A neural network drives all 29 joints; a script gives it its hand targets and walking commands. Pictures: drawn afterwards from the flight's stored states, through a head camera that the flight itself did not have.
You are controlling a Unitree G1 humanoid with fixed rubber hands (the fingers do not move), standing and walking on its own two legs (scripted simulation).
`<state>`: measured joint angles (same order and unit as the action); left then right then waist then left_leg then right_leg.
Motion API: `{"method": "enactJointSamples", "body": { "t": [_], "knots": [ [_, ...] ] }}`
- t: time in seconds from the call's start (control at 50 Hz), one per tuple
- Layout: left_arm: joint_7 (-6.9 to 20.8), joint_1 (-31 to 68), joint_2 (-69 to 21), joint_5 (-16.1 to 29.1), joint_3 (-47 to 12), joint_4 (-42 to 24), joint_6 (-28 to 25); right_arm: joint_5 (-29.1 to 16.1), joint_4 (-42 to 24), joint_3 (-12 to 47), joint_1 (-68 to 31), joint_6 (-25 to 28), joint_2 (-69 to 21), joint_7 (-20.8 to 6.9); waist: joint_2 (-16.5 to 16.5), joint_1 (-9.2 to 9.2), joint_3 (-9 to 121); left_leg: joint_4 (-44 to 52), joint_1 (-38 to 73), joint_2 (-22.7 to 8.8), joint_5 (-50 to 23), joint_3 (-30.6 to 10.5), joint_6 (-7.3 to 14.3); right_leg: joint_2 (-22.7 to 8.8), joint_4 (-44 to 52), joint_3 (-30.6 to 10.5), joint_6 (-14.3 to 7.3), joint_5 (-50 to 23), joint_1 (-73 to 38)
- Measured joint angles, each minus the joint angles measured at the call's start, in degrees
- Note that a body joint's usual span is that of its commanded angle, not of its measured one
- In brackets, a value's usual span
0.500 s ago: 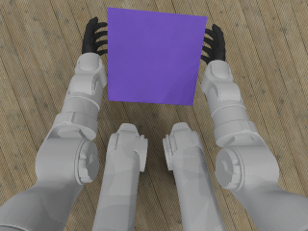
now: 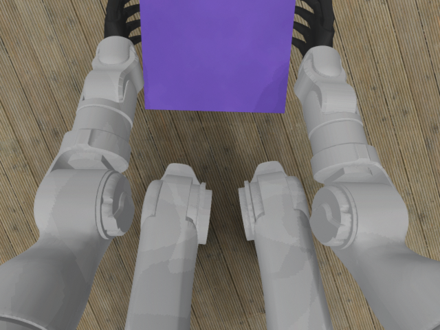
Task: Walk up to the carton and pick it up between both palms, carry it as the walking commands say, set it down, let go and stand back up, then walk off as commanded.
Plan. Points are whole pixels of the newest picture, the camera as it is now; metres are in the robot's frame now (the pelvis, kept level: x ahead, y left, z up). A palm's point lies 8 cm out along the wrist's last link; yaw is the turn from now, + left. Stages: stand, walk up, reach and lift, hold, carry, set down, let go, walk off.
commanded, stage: set down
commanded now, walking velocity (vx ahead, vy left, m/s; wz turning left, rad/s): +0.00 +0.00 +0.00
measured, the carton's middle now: (217, 49) +0.53 +0.01 -0.23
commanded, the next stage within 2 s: none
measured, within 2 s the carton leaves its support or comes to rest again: neither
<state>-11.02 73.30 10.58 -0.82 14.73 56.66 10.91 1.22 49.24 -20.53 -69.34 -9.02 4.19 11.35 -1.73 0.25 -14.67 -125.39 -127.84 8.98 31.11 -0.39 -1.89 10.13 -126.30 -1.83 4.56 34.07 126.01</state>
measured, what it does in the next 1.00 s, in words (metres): stands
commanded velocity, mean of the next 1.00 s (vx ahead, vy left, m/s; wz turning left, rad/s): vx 0.00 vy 0.00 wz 0.00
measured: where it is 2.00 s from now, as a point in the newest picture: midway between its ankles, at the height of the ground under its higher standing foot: (226, 235)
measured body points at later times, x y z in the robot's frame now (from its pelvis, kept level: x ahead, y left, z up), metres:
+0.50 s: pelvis +0.01 +0.00 +0.00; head +0.34 +0.00 +0.31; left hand +0.53 +0.15 -0.15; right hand +0.51 -0.15 -0.15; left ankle +0.12 +0.10 -0.34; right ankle +0.11 -0.12 -0.34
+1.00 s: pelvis +0.02 +0.00 +0.00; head +0.35 +0.00 +0.30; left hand +0.53 +0.16 -0.16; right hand +0.52 -0.15 -0.16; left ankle +0.12 +0.10 -0.34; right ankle +0.11 -0.11 -0.34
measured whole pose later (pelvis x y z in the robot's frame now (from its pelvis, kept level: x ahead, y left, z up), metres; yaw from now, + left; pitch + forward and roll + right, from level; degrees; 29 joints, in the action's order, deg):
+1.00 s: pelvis +0.02 +0.00 +0.00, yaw -1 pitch +37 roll -1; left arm -6.0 71.1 10.0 -1.7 16.7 59.6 5.1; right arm -0.1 55.6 -19.9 -68.3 -3.6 6.3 8.2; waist 0.4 1.1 -10.9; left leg -127.1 -130.3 6.6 34.0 0.0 -0.6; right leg 9.1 -127.3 -0.5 3.1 35.7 129.1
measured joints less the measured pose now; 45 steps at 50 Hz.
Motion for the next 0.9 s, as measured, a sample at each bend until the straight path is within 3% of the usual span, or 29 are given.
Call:
{"method": "enactJointSamples", "body": {
  "t": [0.16,0.34,0.9],
  "knots": [
    [1.4,-4.9,-1.4,0.0,-0.8,1.2,-2.4,0.5,-1.2,0.1,7.3,1.4,-1.4,-1.4,0.7,-0.43,8.2,0.5,-3.5,-0.5,1.0,-0.5,0.4,-0.1,1.1,0.6,-0.3,0.5,3.5],
    [1.4,-3.0,0.3,2.0,-2.6,2.2,-3.6,-1.4,1.8,2.2,3.9,2.1,0.4,-0.5,1.9,-0.33,5.7,1.4,-2.4,-0.9,0.6,-0.5,0.0,-0.1,1.8,0.6,-0.9,-0.3,2.9],
    [5.0,-2.8,-0.7,-0.8,1.8,2.3,-5.5,-1.6,5.9,0.9,1.4,4.9,1.9,-2.9,1.9,0.67,4.1,-1.2,-2.5,-2.1,2.5,0.3,1.1,-0.9,-0.6,1.2,-1.3,1.3,3.0]
  ]
}}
